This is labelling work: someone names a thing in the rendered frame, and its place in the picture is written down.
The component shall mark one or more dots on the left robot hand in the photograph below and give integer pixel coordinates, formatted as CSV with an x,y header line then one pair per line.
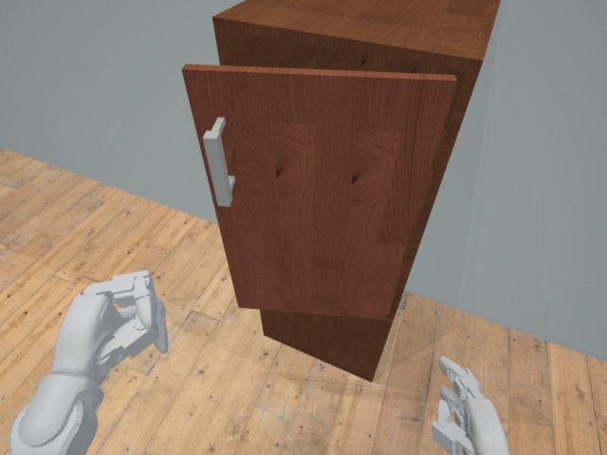
x,y
83,345

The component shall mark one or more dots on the handle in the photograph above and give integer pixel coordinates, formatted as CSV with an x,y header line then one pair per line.
x,y
222,182

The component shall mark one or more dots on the cupboard door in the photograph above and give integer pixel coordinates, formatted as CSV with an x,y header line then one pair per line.
x,y
330,168

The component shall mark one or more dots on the robot left forearm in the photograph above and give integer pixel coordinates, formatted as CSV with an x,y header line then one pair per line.
x,y
60,419

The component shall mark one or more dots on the right robot hand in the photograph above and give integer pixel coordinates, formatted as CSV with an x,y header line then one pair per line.
x,y
479,430

